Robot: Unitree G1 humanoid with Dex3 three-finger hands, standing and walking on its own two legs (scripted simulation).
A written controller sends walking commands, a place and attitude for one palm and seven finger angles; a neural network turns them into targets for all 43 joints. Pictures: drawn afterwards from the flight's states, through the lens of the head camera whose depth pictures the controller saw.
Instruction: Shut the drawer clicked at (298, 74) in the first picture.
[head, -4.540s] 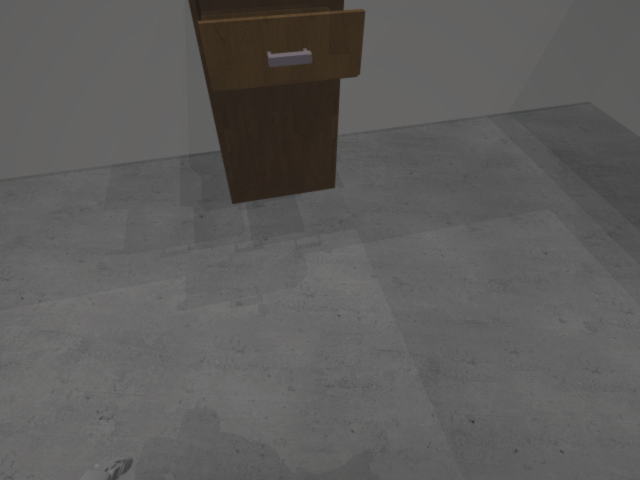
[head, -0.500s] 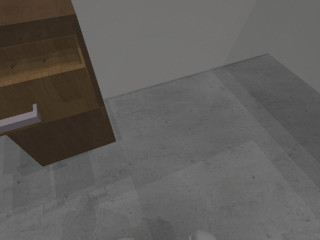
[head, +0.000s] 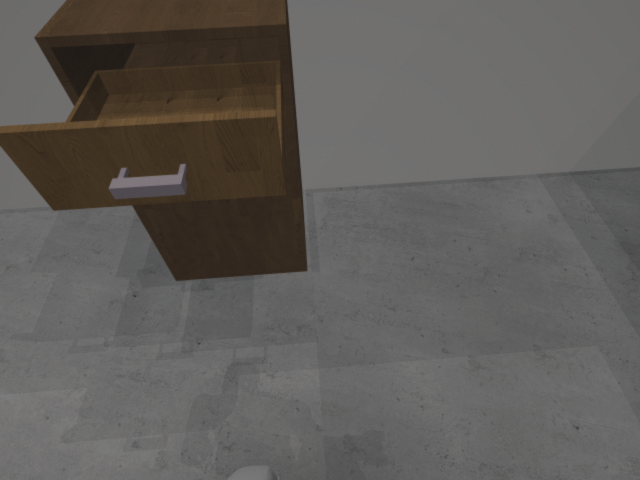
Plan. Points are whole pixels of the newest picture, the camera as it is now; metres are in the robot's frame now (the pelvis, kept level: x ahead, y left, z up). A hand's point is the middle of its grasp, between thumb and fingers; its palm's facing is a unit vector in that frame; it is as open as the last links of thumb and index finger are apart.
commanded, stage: turn to face it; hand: left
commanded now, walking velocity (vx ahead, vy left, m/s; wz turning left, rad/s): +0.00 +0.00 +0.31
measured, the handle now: (151, 178) +0.56 +0.34 +0.02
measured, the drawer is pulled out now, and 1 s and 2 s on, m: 0.28 0.28 0.28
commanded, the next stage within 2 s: take the last steps up to it in 0.20 s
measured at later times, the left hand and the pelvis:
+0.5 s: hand out of the picture +0.02 +0.21 -0.16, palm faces +0.16 -0.95 -0.27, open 7.4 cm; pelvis -0.01 +0.01 +0.00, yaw +8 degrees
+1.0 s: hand out of the picture -0.07 +0.14 -0.15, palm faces +0.37 -0.92 -0.16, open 7.4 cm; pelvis +0.10 +0.05 +0.00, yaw +13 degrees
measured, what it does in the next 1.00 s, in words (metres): walks ahead: left foot, then right foot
